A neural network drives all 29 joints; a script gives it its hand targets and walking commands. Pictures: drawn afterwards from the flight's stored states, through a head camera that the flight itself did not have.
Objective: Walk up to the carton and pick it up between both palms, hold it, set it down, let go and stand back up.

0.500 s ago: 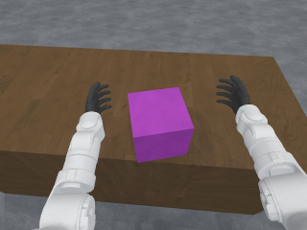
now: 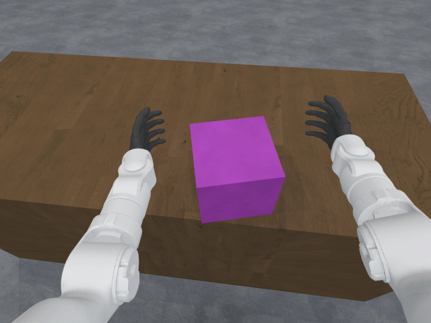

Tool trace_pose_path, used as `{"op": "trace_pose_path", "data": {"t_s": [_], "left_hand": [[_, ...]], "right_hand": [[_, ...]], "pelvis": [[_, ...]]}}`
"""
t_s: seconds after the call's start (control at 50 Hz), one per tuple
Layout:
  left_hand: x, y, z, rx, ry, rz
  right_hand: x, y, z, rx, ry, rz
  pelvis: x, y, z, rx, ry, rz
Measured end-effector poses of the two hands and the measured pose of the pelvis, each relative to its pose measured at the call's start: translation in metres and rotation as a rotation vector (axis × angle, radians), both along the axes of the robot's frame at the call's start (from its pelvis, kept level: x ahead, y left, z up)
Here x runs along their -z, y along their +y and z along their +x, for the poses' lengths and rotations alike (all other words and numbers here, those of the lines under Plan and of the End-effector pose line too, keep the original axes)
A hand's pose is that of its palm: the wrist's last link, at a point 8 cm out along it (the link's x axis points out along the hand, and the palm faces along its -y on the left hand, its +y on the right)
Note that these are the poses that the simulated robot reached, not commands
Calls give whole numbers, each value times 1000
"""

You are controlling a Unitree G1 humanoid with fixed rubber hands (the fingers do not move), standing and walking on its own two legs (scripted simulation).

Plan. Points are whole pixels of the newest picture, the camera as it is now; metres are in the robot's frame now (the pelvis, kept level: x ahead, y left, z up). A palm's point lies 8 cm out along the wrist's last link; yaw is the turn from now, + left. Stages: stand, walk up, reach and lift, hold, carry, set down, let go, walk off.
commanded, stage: reach and lift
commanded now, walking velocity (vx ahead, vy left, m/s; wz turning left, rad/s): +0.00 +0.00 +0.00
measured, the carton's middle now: (232, 170) +0.44 +0.06 -0.03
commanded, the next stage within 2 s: none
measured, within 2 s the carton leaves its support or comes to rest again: neither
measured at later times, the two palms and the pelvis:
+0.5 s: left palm (158, 175) +0.38 +0.22 -0.01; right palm (321, 171) +0.44 -0.13 +0.01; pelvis -0.02 +0.01 -0.03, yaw +0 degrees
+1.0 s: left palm (176, 181) +0.38 +0.18 -0.03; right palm (297, 174) +0.44 -0.08 -0.01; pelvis -0.01 -0.01 -0.04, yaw +1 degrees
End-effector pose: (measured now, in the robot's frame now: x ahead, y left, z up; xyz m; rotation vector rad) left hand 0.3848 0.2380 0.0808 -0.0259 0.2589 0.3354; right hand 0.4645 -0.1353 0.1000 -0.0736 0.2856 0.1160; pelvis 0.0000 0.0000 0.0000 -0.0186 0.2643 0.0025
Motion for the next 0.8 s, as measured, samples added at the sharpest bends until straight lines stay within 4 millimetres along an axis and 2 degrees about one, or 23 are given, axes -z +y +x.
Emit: {"op": "trace_pose_path", "data": {"t_s": [0.2, 0.38, 0.58, 0.8], "left_hand": [[47, -8, -8, -1, 16, -39], [78, -14, -10, 13, 20, -32], [93, -24, 0, 28, -2, -21], [104, -35, -2, 22, -4, -29]], "right_hand": [[41, 11, -10, -4, -4, -2], [74, 6, -18, 29, 19, -18], [99, 5, -18, 32, -3, -10], [105, 18, -11, 6, -44, 6]], "pelvis": [[11, 4, -8, -2, 96, -6], [25, 6, -15, -1, 164, -7], [37, 6, -16, 8, 216, -5], [39, 1, -11, 7, 221, 5]]}}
